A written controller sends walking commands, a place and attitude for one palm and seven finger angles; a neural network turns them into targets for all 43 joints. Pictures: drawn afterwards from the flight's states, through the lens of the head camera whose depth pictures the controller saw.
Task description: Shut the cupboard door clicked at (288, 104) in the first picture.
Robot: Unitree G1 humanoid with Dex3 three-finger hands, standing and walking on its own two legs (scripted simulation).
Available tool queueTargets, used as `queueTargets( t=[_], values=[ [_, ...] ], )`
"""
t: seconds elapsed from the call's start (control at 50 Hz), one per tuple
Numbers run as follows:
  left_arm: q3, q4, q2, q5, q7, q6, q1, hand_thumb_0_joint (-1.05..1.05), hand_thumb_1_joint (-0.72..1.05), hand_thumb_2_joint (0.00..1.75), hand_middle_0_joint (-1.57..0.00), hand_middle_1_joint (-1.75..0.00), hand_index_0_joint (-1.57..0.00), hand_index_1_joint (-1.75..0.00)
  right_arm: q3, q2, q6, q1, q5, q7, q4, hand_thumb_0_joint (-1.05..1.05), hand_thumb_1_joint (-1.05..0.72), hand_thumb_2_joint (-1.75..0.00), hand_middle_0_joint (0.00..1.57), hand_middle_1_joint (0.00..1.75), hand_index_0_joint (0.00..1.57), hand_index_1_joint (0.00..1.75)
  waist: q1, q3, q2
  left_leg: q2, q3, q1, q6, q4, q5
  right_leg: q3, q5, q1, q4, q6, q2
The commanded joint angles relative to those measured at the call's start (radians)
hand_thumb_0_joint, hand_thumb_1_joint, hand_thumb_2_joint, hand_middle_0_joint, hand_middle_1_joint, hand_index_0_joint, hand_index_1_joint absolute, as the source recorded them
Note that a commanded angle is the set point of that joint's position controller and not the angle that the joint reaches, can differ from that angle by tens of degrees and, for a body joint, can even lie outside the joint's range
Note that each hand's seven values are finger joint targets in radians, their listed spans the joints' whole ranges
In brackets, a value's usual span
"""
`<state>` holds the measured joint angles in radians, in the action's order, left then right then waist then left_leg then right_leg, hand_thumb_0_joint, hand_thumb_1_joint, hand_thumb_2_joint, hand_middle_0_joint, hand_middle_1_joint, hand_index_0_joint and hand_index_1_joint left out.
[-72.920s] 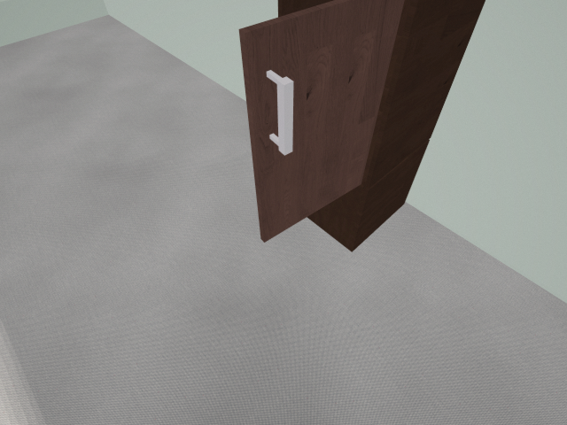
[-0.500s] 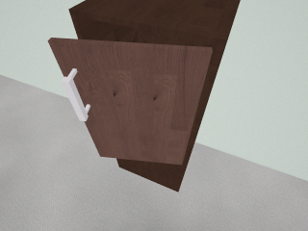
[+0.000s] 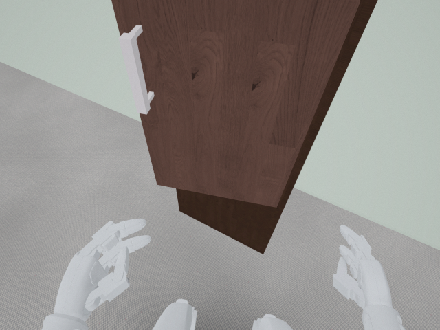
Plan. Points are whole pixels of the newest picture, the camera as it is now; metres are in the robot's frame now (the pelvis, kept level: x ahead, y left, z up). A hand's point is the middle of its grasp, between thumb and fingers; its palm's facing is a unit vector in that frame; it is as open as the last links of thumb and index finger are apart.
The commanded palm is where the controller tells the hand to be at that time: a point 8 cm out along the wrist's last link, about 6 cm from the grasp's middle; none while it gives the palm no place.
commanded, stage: raise the hand and make a fist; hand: left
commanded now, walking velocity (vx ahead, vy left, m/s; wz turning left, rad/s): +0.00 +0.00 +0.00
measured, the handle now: (140, 72) +0.53 +0.22 +0.18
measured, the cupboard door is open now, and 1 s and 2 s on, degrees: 17 17 17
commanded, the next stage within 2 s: bring the fist close to the handle in 1.44 s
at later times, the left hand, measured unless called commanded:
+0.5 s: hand (106, 231) +0.23 +0.19 +0.11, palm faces -0.09 -0.99 -0.04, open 3.6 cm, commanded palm +0.20 +0.25 +0.12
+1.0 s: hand (98, 191) +0.26 +0.20 +0.17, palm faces -0.08 -0.99 -0.07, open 3.1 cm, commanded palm +0.23 +0.25 +0.18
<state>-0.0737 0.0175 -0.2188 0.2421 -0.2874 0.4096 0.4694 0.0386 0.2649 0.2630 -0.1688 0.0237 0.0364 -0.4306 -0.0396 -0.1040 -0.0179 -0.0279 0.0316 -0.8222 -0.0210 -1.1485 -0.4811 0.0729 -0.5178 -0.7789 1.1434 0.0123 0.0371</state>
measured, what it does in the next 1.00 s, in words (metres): rises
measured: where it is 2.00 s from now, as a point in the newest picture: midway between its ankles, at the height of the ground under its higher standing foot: outside the picture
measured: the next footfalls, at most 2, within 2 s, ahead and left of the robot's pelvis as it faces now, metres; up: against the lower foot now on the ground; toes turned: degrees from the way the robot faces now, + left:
none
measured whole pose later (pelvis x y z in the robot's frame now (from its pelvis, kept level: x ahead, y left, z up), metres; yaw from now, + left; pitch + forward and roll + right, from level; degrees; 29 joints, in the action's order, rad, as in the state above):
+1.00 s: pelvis +0.04 +0.01 +0.06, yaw +1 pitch +3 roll -1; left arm -0.20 0.19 -0.30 0.32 -0.34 0.08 0.31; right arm -0.08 0.24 0.25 -0.26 0.04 0.07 -0.53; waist -0.03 -0.06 0.05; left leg -0.02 0.03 -0.46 -0.01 -0.81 -0.39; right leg 0.08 -0.41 -0.40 0.77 0.00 0.03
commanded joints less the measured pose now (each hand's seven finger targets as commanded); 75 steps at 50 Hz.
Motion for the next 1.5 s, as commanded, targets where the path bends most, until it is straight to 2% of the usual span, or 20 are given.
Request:
queueTargets(
  t=[0.0,0.06,0.16,0.26,0.38,0.46,0.58,0.7,0.76,0.84,0.86,0.88,0.96,1.1,1.16,1.2,1.26,1.36,1.42,1.48],
  values=[
    [0.002,0.420,-0.088,0.012,0.036,0.098,-0.272,0.00,0.90,0.90,-0.64,-0.78,-0.64,-0.78,0.002,0.097,0.052,-0.035,0.006,0.032,0.103,0.00,-0.90,-0.90,0.20,0.30,0.20,0.30,0.099,-0.124,0.098,0.027,0.015,0.124,0.053,0.191,-0.034,-0.068,-0.066,-0.003,-0.263,0.012,-0.054],
    [-0.011,0.320,-0.111,0.002,0.008,0.001,-0.197,0.00,0.90,0.90,-0.69,-0.84,-0.69,-0.84,-0.009,0.102,0.054,-0.031,0.012,0.038,0.087,0.00,-0.90,-0.90,0.20,0.30,0.20,0.30,0.085,-0.114,0.092,0.027,0.025,0.116,0.051,0.220,-0.028,-0.051,-0.048,0.036,-0.281,0.009,-0.058],
    [-0.130,0.291,-0.167,0.023,0.013,-0.169,-0.090,0.00,0.90,0.90,-0.79,-0.94,-0.79,-0.94,-0.014,0.084,0.025,0.000,0.020,0.043,0.109,0.00,-0.90,-0.90,0.20,0.30,0.20,0.30,0.019,-0.127,0.048,0.034,0.017,0.137,0.041,0.295,0.007,-0.046,-0.068,0.152,-0.341,0.006,-0.045],
    [-0.165,0.378,-0.155,0.058,0.057,-0.131,-0.096,0.00,0.90,0.90,-0.88,-1.04,-0.88,-1.04,-0.021,0.074,0.040,-0.007,0.005,0.041,0.107,0.00,-0.90,-0.90,0.20,0.30,0.20,0.30,0.012,-0.130,0.027,0.032,0.015,0.187,0.037,0.325,0.088,-0.016,0.022,0.193,-0.341,0.006,-0.050],
    [-0.096,0.389,-0.123,0.048,0.028,-0.085,-0.090,0.00,0.90,0.90,-0.99,-1.16,-0.99,-1.16,-0.016,0.098,0.069,-0.041,0.009,0.027,0.094,0.00,-0.90,-0.90,0.20,0.30,0.20,0.30,0.039,-0.106,0.062,0.027,0.022,0.239,0.037,0.354,0.113,0.006,0.102,0.187,-0.333,0.007,-0.050],
    [-0.139,0.394,-0.165,0.045,0.025,-0.111,-0.096,0.00,0.90,0.90,-1.06,-1.24,-1.06,-1.24,-0.011,0.103,0.067,-0.045,0.015,0.031,0.085,0.00,-0.90,-0.90,0.20,0.30,0.20,0.30,0.031,-0.103,0.068,0.027,0.023,0.269,0.038,0.375,0.133,0.003,0.130,0.222,-0.353,0.008,-0.052],
    [-0.155,0.449,-0.167,0.054,0.036,-0.143,-0.138,0.00,0.90,0.90,-1.17,-1.36,-1.17,-1.36,-0.022,0.096,0.051,-0.042,0.019,0.034,0.090,0.00,-0.90,-0.90,0.20,0.30,0.20,0.30,0.028,-0.106,0.115,0.026,0.018,0.339,0.033,0.408,0.204,0.014,0.221,0.277,-0.373,0.009,-0.055],
    [-0.152,0.435,-0.168,0.063,0.000,-0.200,-0.177,0.00,0.90,0.90,-1.28,-1.48,-1.28,-1.48,-0.034,0.098,0.040,-0.039,0.021,0.033,0.089,0.00,-0.90,-0.90,0.20,0.30,0.20,0.30,0.030,-0.092,0.103,0.027,0.013,0.390,0.034,0.432,0.270,0.014,0.314,0.329,-0.411,0.006,-0.059],
    [-0.186,0.401,-0.196,0.070,-0.014,-0.231,-0.193,0.00,0.90,0.90,-1.30,-1.50,-1.30,-1.50,-0.039,0.101,0.035,-0.033,0.022,0.035,0.079,0.00,-0.90,-0.90,0.20,0.30,0.20,0.30,0.026,-0.083,0.078,0.029,0.008,0.401,0.036,0.441,0.291,0.010,0.342,0.359,-0.434,0.005,-0.058],
    [-0.204,0.406,-0.203,0.089,-0.033,-0.251,-0.252,0.00,0.90,0.90,-1.30,-1.50,-1.30,-1.50,-0.049,0.098,0.034,-0.021,0.024,0.040,0.077,0.00,-0.90,-0.90,0.20,0.30,0.20,0.30,0.024,-0.076,0.079,0.032,0.004,0.424,0.035,0.465,0.289,0.006,0.346,0.386,-0.464,0.003,-0.054],
    [-0.223,0.391,-0.224,0.089,-0.033,-0.256,-0.257,0.00,0.90,0.90,-1.30,-1.50,-1.30,-1.50,-0.048,0.103,0.034,-0.017,0.023,0.042,0.071,0.00,-0.90,-0.90,0.20,0.30,0.20,0.30,0.023,-0.077,0.047,0.033,0.003,0.424,0.040,0.461,0.293,-0.002,0.349,0.395,-0.475,0.001,-0.054],
    [-0.206,0.396,-0.203,0.092,-0.039,-0.260,-0.274,0.00,0.90,0.90,-1.30,-1.50,-1.30,-1.50,-0.050,0.099,0.035,-0.014,0.025,0.043,0.074,0.00,-0.90,-0.90,0.20,0.30,0.20,0.30,0.025,-0.078,0.051,0.033,0.000,0.433,0.040,0.468,0.293,-0.002,0.350,0.398,-0.482,-0.001,-0.052],
    [-0.239,0.392,-0.237,0.101,-0.046,-0.271,-0.311,0.00,0.90,0.90,-1.30,-1.50,-1.30,-1.50,-0.052,0.101,0.044,-0.006,0.027,0.047,0.058,0.00,-0.90,-0.90,0.20,0.30,0.20,0.30,0.016,-0.090,0.065,0.035,-0.004,0.463,0.041,0.484,0.316,-0.010,0.376,0.435,-0.505,0.000,-0.048],
    [-0.222,0.325,-0.201,0.112,-0.067,-0.303,-0.290,0.00,0.90,0.90,-1.30,-1.50,-1.30,-1.50,-0.048,0.101,0.054,0.006,0.032,0.049,0.048,0.00,-0.90,-0.90,0.20,0.30,0.20,0.30,0.008,-0.044,0.035,0.041,-0.019,0.468,0.041,0.513,0.305,-0.028,0.365,0.447,-0.551,-0.009,-0.036],
    [-0.244,0.331,-0.230,0.108,-0.057,-0.294,-0.298,0.00,0.90,0.90,-1.30,-1.50,-1.30,-1.50,-0.043,0.106,0.056,0.004,0.030,0.049,0.046,0.00,-0.90,-0.90,0.20,0.30,0.20,0.30,0.007,-0.046,-0.003,0.041,-0.024,0.462,0.043,0.508,0.301,-0.046,0.343,0.460,-0.566,-0.013,-0.030],
    [-0.236,0.365,-0.220,0.104,-0.051,-0.278,-0.318,0.00,0.90,0.90,-1.30,-1.50,-1.30,-1.50,-0.042,0.101,0.059,0.007,0.029,0.049,0.051,0.00,-0.90,-0.90,0.20,0.30,0.20,0.30,0.006,-0.059,0.046,0.045,-0.027,0.477,0.042,0.514,0.300,-0.045,0.342,0.458,-0.561,-0.011,-0.030],
    [-0.256,0.361,-0.243,0.093,-0.032,-0.255,-0.314,0.00,0.90,0.90,-1.30,-1.50,-1.30,-1.50,-0.039,0.103,0.063,-0.003,0.025,0.049,0.041,0.00,-0.90,-0.90,0.20,0.30,0.20,0.30,0.008,-0.057,0.023,0.042,-0.028,0.479,0.044,0.514,0.303,-0.043,0.343,0.460,-0.561,-0.012,-0.034],
    [-0.240,0.341,-0.228,0.095,-0.036,-0.244,-0.316,0.00,0.90,0.90,-1.30,-1.50,-1.30,-1.50,-0.040,0.104,0.067,0.000,0.027,0.050,0.032,0.00,-0.90,-0.90,0.20,0.30,0.20,0.30,0.013,-0.032,0.022,0.043,-0.028,0.470,0.044,0.516,0.276,-0.054,0.303,0.451,-0.577,-0.014,-0.032],
    [-0.229,0.346,-0.219,0.095,-0.041,-0.251,-0.322,0.00,0.90,0.90,-1.30,-1.50,-1.30,-1.50,-0.041,0.102,0.070,0.006,0.027,0.052,0.036,0.00,-0.90,-0.90,0.20,0.30,0.20,0.30,0.009,-0.038,0.067,0.045,-0.028,0.476,0.042,0.525,0.261,-0.049,0.288,0.448,-0.577,-0.011,-0.030],
    [-0.229,0.335,-0.215,0.097,-0.046,-0.254,-0.314,0.00,0.90,0.90,-1.30,-1.50,-1.30,-1.50,-0.041,0.103,0.072,0.006,0.026,0.052,0.031,0.00,-0.90,-0.90,0.20,0.30,0.20,0.30,0.014,-0.040,0.025,0.043,-0.025,0.470,0.044,0.523,0.264,-0.053,0.284,0.451,-0.582,-0.015,-0.028]
  ],
)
